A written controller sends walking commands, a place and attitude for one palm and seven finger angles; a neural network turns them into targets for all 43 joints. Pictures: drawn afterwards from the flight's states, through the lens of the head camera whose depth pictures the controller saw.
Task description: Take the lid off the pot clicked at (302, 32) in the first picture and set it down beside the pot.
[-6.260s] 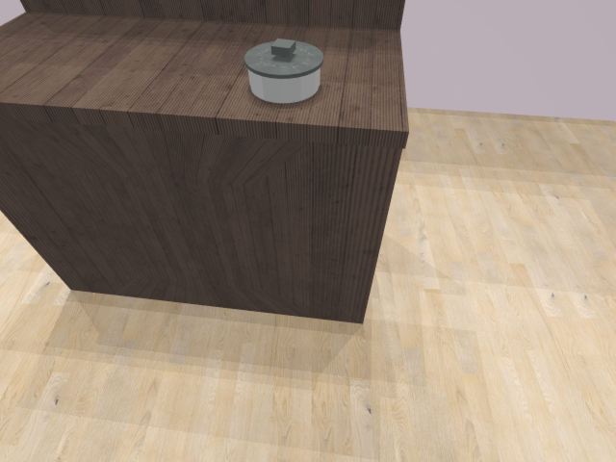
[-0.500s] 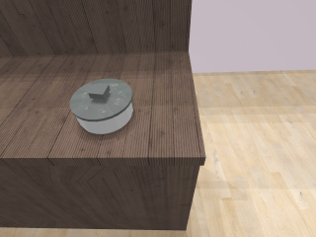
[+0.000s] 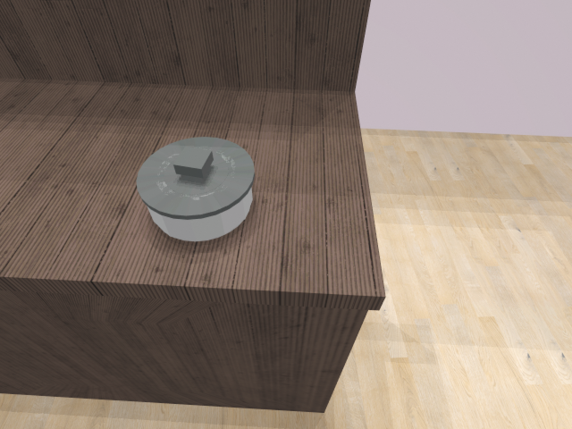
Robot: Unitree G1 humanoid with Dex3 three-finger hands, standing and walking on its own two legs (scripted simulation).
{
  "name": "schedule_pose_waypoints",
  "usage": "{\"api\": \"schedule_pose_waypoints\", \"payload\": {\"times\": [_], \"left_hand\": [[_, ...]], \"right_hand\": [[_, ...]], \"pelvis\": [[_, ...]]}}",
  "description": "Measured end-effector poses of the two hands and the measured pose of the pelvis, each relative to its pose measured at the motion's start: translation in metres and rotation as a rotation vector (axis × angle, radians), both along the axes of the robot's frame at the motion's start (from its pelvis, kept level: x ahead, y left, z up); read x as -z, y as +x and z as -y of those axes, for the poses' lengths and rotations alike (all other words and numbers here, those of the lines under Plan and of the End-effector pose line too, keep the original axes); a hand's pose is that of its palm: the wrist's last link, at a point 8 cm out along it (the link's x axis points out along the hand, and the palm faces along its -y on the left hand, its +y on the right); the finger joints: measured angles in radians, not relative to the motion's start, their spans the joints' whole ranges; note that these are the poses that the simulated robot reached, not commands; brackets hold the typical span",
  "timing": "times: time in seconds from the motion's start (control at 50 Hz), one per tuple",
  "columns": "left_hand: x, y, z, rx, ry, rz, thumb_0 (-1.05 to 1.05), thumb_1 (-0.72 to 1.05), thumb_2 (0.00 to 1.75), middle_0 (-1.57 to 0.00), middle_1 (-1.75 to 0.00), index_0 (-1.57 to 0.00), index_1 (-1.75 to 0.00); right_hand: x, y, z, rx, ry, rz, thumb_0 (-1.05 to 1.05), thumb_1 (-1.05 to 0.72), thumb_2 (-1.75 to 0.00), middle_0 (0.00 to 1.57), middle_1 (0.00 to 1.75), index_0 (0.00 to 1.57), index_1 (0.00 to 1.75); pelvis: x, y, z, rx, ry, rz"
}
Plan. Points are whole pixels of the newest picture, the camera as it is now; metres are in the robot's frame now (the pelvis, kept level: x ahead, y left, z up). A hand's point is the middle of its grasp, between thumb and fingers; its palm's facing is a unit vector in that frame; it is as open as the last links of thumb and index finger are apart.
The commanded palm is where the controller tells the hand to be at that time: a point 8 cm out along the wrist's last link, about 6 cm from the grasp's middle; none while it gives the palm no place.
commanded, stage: look again from close up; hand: left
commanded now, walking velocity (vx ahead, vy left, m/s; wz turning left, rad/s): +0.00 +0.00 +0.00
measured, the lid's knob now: (194, 162) +0.43 +0.16 +0.15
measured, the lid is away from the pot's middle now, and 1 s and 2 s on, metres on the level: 0.00 0.00 0.00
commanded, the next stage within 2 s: shuffle to correct the standing spot in 1.22 s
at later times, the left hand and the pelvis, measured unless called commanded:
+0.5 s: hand out of the picture +0.05 +0.20 -0.18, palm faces +0.03 -0.98 -0.20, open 7.3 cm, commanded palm none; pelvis +0.03 +0.02 +0.00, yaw +0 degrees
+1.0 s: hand out of the picture +0.06 +0.20 -0.18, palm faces +0.04 -0.98 -0.21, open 7.3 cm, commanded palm none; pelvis +0.05 +0.03 +0.00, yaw +0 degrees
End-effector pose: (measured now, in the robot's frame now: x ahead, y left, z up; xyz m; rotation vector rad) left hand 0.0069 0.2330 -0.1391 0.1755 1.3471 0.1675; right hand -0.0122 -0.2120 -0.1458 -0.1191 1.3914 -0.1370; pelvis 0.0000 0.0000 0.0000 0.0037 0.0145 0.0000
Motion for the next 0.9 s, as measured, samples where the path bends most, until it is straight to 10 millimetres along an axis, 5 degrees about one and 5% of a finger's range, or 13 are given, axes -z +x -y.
{"api": "schedule_pose_waypoints", "payload": {"times": [0.18,0.44,0.9], "left_hand": [[0.004,0.000,-0.002,-0.015,-0.018,-0.040,0.01,0.91,0.90,-0.20,-0.30,-0.20,-0.30],[0.007,0.029,-0.010,-0.013,-0.021,-0.012,0.01,0.91,0.90,-0.20,-0.30,-0.20,-0.30],[0.007,0.052,-0.019,-0.019,-0.015,-0.005,0.01,0.91,0.90,-0.20,-0.30,-0.20,-0.30]], "right_hand": [[-0.001,0.022,-0.004,-0.009,-0.023,0.010,0.01,-0.91,-0.90,0.20,0.30,0.20,0.30],[-0.003,0.048,-0.008,-0.013,-0.046,0.023,0.01,-0.92,-0.90,0.20,0.30,0.20,0.30],[-0.001,0.051,-0.021,0.004,-0.039,-0.013,0.01,-0.91,-0.90,0.20,0.30,0.20,0.30]], "pelvis": [[0.000,0.013,-0.010,0.002,-0.001,-0.001],[0.001,0.031,-0.018,-0.002,-0.004,-0.004],[0.002,0.048,-0.026,-0.004,-0.006,-0.005]]}}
